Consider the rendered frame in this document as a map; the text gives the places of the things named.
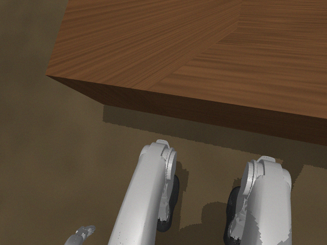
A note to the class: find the left robot hand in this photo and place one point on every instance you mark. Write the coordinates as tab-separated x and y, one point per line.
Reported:
81	234

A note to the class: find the left robot foot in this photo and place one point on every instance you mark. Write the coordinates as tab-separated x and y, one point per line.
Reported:
163	226

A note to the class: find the right robot foot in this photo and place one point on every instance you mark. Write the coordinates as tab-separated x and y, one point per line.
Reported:
230	214

